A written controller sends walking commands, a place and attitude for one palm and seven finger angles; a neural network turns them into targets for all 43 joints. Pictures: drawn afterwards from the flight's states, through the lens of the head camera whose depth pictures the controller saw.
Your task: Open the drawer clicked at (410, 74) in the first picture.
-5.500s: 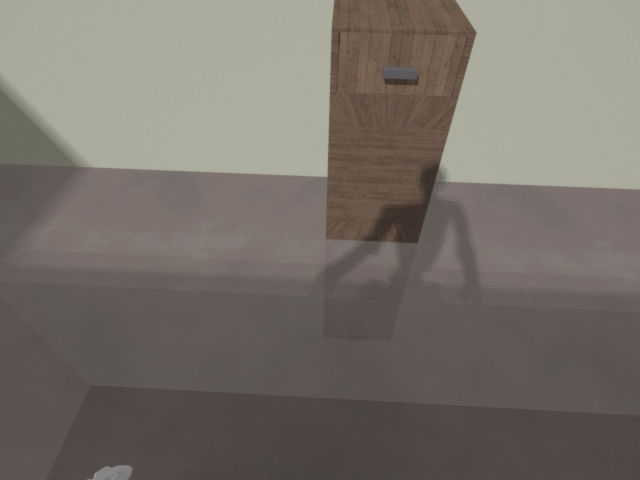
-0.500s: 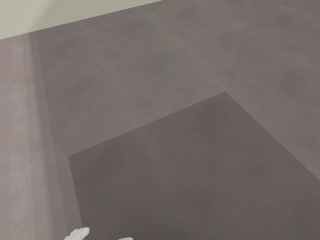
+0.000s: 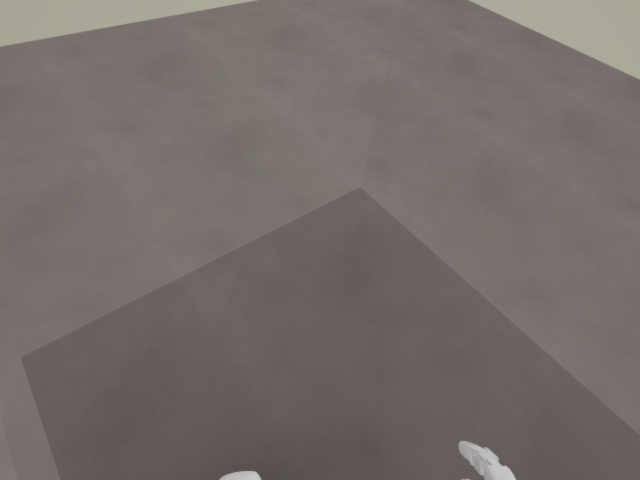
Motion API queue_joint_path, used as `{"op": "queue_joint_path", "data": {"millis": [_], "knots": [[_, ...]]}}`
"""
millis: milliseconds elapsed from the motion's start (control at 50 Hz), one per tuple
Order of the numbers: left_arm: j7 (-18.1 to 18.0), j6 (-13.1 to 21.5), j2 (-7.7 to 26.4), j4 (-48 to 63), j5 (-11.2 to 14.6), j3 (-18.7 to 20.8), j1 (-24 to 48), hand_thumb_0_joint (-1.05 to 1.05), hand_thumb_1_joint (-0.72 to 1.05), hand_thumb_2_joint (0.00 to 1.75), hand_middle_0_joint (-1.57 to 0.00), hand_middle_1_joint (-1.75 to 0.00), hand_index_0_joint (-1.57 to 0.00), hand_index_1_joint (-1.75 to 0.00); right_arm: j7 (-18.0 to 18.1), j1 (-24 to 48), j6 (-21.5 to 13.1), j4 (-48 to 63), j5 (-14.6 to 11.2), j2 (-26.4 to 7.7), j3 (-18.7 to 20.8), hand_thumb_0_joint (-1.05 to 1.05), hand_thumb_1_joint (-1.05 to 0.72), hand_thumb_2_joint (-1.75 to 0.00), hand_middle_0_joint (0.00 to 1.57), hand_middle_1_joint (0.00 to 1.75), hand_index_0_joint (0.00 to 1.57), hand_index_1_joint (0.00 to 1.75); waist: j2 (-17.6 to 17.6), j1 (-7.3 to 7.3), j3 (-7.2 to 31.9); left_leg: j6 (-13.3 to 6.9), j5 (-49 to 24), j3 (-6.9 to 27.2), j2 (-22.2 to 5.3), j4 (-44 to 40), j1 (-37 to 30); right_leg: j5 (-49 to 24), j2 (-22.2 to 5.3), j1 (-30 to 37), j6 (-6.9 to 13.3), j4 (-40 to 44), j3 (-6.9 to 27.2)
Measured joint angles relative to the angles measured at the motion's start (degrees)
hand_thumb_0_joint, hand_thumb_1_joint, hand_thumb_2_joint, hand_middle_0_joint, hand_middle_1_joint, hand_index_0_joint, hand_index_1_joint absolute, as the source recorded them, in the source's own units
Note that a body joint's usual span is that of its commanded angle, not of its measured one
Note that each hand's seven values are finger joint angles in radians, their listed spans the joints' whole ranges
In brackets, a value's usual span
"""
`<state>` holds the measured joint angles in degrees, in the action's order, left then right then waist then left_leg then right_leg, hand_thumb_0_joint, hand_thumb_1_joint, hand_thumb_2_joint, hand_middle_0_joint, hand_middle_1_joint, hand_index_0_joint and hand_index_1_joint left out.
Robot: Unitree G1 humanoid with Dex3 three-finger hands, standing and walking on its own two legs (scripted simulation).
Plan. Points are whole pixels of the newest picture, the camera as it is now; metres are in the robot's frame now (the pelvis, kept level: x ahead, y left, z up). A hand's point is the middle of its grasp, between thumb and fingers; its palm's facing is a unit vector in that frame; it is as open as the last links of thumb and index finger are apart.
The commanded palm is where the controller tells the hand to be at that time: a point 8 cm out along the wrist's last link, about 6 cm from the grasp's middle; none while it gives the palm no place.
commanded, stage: walk to a spot facing it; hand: left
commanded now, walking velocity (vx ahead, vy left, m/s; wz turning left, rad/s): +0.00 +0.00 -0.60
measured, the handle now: out of the picture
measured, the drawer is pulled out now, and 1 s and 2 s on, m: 0.00 0.00 0.00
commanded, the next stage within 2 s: turn to face it in 0.24 s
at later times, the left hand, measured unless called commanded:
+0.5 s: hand (267, 373) +0.29 +0.11 -0.15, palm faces -0.29 -0.93 -0.24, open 7.3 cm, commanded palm none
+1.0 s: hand (168, 451) +0.17 +0.23 -0.18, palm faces +0.10 -0.97 -0.21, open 7.3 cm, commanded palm none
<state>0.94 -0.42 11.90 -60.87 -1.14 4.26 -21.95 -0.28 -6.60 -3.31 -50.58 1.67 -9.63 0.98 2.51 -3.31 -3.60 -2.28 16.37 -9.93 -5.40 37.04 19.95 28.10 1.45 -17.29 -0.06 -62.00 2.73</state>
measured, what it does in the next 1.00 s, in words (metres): walks ahead: right foot, then left foot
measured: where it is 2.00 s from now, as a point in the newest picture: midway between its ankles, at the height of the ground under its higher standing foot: outside the picture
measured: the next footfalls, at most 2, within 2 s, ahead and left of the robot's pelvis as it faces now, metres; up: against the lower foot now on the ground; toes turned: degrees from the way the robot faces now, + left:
right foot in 0.44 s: +0.15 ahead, -0.15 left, +0.00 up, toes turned -21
left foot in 0.84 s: +0.17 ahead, +0.09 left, +0.00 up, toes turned +10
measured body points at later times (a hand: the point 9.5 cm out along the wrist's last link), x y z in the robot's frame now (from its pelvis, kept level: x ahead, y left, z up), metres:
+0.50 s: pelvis +0.10 -0.03 -0.01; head +0.13 -0.06 +0.44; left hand +0.30 +0.16 -0.13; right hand -0.01 -0.24 -0.17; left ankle +0.05 +0.11 -0.70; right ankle +0.12 -0.13 -0.73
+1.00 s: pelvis +0.11 +0.01 +0.01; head +0.14 +0.05 +0.45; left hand +0.16 +0.28 -0.16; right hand +0.18 -0.24 -0.12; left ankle +0.13 +0.08 -0.73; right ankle +0.08 -0.15 -0.64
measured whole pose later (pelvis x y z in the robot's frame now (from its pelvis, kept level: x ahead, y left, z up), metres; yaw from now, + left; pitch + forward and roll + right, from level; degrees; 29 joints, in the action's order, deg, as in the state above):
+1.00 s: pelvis +0.11 +0.01 +0.01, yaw +3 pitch +1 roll -3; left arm -0.8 -3.9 14.7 -55.7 -1.6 5.6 -10.2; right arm 0.2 -13.2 0.6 -53.6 1.6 -11.1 3.8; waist 1.9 0.9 -3.2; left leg -4.4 16.8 -6.4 -1.8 35.0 19.9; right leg 23.1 -5.5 -29.4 -4.4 -66.5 -4.5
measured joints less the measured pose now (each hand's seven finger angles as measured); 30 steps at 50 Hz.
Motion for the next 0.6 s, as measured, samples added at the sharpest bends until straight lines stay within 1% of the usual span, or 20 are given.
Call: {"op": "queue_joint_path", "data": {"millis": [20, 60, 100, 180, 240, 320, 360, 400, 420, 440, 460, 480, 500, 520, 540, 560, 600], "knots": [[0.3, -0.2, 0.4, 0.2, -0.2, 0.3, 0.9, 0.01, 0.91, 0.90, -0.20, -0.30, -0.20, -0.30, 0.3, -0.8, 0.0, -0.2, -0.1, 0.4, -0.2, 0.00, -0.91, -0.90, 0.20, 0.30, 0.21, 0.30, 0.0, 0.41, 0.1, 0.1, -0.2, -0.6, -0.2, -1.5, -1.5, -1.8, -0.8, -2.7, -0.3, -3.7, -1.6], [0.7, -0.6, 1.3, 1.4, -0.4, 0.8, 3.0, 0.01, 0.91, 0.90, -0.20, -0.30, -0.20, -0.30, 0.8, -2.7, -0.1, -1.2, -0.1, 1.0, -0.3, 0.00, -0.91, -0.90, 0.20, 0.30, 0.21, 0.30, -0.1, 0.89, 0.0, 0.1, -0.8, -1.8, -0.3, -4.8, -4.3, -5.1, -2.3, -7.3, -1.2, -7.3, -3.8], [0.7, -0.9, 2.0, 3.1, -0.4, 1.4, 4.9, 0.01, 0.91, 0.90, -0.19, -0.30, -0.20, -0.30, 1.4, -4.6, -0.1, -2.4, -0.6, 1.4, 0.1, 0.00, -0.92, -0.90, 0.20, 0.30, 0.21, 0.30, -0.2, 1.16, 0.1, 0.1, -1.2, -3.1, -0.4, -7.6, -6.6, -7.8, -3.2, -11.1, -2.0, -8.7, -4.5], [0.4, -1.8, 2.5, 5.6, -0.5, 2.1, 8.1, 0.00, 0.91, 0.90, -0.19, -0.30, -0.20, -0.30, 1.9, -7.6, 0.7, -4.3, -0.6, 0.0, 1.2, -0.01, -0.94, -0.90, 0.20, 0.30, 0.21, 0.30, -0.5, 2.18, 0.7, 0.0, -0.6, -6.1, -0.5, -10.3, -9.9, -11.7, -4.8, -15.7, -3.3, -7.9, -5.1], [0.4, -2.6, 2.5, 6.8, -0.6, 2.2, 10.5, 0.00, 0.91, 0.90, -0.19, -0.30, -0.19, -0.30, 1.9, -9.7, 1.3, -5.5, -0.4, -0.6, 1.5, -0.01, -0.93, -0.90, 0.20, 0.30, 0.21, 0.30, -0.7, 3.13, 0.7, 0.3, 0.7, -8.1, -0.7, -10.6, -11.7, -13.2, -5.7, -16.3, -3.9, -4.1, -5.9], [0.5, -3.3, 1.8, 8.0, -0.6, 1.7, 13.4, 0.00, 0.92, 0.90, -0.19, -0.30, -0.19, -0.30, 1.5, -11.7, 2.1, -6.6, -0.1, -0.8, 1.9, 0.00, -0.92, -0.90, 0.20, 0.30, 0.20, 0.30, -1.2, 4.50, 0.0, 1.3, 3.0, -10.8, -1.4, -9.4, -13.3, -12.6, -6.4, -14.2, -4.0, 4.7, -7.3], [0.6, -3.3, 1.2, 8.6, -0.6, 1.2, 14.6, 0.00, 0.92, 0.90, -0.19, -0.30, -0.19, -0.30, 1.3, -12.4, 2.5, -6.9, 0.1, -0.9, 2.1, 0.00, -0.92, -0.90, 0.20, 0.30, 0.20, 0.30, -1.7, 5.31, -0.5, 2.0, 4.5, -12.3, -2.0, -8.0, -13.7, -11.3, -6.2, -12.2, -3.5, 9.9, -8.2], [0.4, -2.7, 0.5, 8.9, -0.7, 0.6, 15.6, 0.00, 0.91, 0.90, -0.19, -0.30, -0.19, -0.30, 1.1, -13.1, 2.7, -7.4, 0.2, -1.0, 2.2, 0.00, -0.92, -0.90, 0.20, 0.30, 0.20, 0.30, -2.5, 6.34, -0.9, 2.9, 6.4, -13.3, -3.0, -5.9, -13.8, -10.3, -5.6, -9.2, -2.6, 16.2, -8.8], [0.2, -2.2, 0.2, 9.1, -0.7, 0.1, 16.0, 0.00, 0.91, 0.90, -0.19, -0.30, -0.19, -0.30, 1.0, -13.6, 2.7, -7.7, 0.1, -1.1, 2.2, 0.00, -0.91, -0.90, 0.20, 0.30, 0.20, 0.30, -3.0, 6.83, -1.0, 3.5, 7.5, -13.4, -3.7, -4.2, -13.6, -11.4, -5.1, -7.1, -2.1, 20.4, -9.1], [0.1, -1.3, 0.1, 9.3, -0.9, -0.4, 16.2, 0.00, 0.91, 0.90, -0.19, -0.30, -0.20, -0.30, 0.9, -14.5, 2.7, -8.0, -0.1, -1.0, 2.2, 0.00, -0.91, -0.90, 0.20, 0.30, 0.20, 0.30, -3.1, 7.18, -0.7, 4.0, 8.8, -13.2, -4.2, -1.5, -12.7, -15.1, -4.9, -4.6, -1.2, 25.1, -9.3], [-0.3, 0.0, -0.4, 9.1, -1.0, -0.8, 16.7, 0.00, 0.91, 0.90, -0.19, -0.30, -0.20, -0.30, 0.8, -14.7, 3.0, -8.6, -0.4, -1.0, 2.1, 0.00, -0.91, -0.90, 0.20, 0.30, 0.20, 0.30, -3.7, 7.18, -0.8, 4.3, 9.9, -11.3, -5.1, 2.8, -10.9, -14.7, -4.3, -4.3, 0.5, 25.4, -9.6], [-0.6, 1.0, -1.1, 8.7, -0.8, -1.4, 17.2, 0.00, 0.91, 0.90, -0.19, -0.30, -0.20, -0.30, 0.8, -14.5, 3.7, -9.2, -0.8, -1.1, 1.9, 0.00, -0.91, -0.90, 0.20, 0.30, 0.20, 0.30, -4.5, 7.41, -1.1, 4.5, 12.5, -7.3, -5.0, 7.7, -8.5, -13.2, -3.9, -4.4, 1.7, 24.2, -10.1], [-0.8, 1.6, -1.7, 8.2, -0.5, -2.1, 17.6, 0.00, 0.91, 0.90, -0.19, -0.30, -0.20, -0.30, 1.0, -14.4, 4.3, -9.6, -1.0, -1.1, 1.8, 0.00, -0.91, -0.90, 0.20, 0.30, 0.20, 0.30, -5.2, 7.83, -1.3, 4.6, 14.9, -3.1, -4.3, 12.0, -6.5, -11.9, -3.7, -3.7, 2.4, 23.8, -10.7], [-1.0, 1.9, -2.5, 7.7, -0.4, -2.7, 17.8, 0.00, 0.91, 0.90, -0.19, -0.30, -0.20, -0.30, 1.1, -14.4, 4.8, -9.9, -1.2, -1.0, 1.7, 0.00, -0.91, -0.90, 0.20, 0.30, 0.20, 0.30, -5.7, 8.05, -1.1, 4.7, 16.0, 0.1, -3.6, 15.4, -4.7, -11.2, -3.7, -2.8, 2.7, 24.2, -11.4], [-1.3, 2.0, -3.1, 7.4, -0.3, -3.2, 17.8, 0.00, 0.91, 0.90, -0.19, -0.30, -0.20, -0.30, 1.1, -14.3, 5.2, -10.3, -1.2, -0.7, 1.6, 0.00, -0.91, -0.90, 0.20, 0.30, 0.20, 0.30, -5.7, 8.04, -0.7, 4.8, 16.2, 2.3, -2.9, 18.1, -3.1, -10.9, -3.8, -1.8, 2.7, 24.9, -11.9], [-1.4, 1.9, -3.7, 7.1, -0.2, -3.5, 17.7, 0.00, 0.91, 0.90, -0.19, -0.30, -0.20, -0.30, 1.1, -14.1, 5.6, -10.5, -1.2, -0.4, 1.5, 0.01, -0.91, -0.90, 0.20, 0.30, 0.20, 0.30, -5.6, 7.94, -0.3, 5.1, 15.7, 3.9, -2.4, 20.3, -1.7, -11.0, -3.9, -0.9, 2.6, 25.8, -12.3], [-1.7, 1.6, -4.7, 6.6, -0.1, -3.9, 17.4, 0.00, 0.91, 0.90, -0.20, -0.30, -0.20, -0.30, 1.0, -13.5, 6.2, -10.6, -1.2, 0.3, 1.4, 0.01, -0.91, -0.90, 0.20, 0.30, 0.20, 0.30, -5.2, 7.72, 0.4, 5.5, 14.0, 5.6, -1.7, 23.0, 0.7, -11.6, -4.3, 0.8, 2.4, 27.8, -13.3]]}}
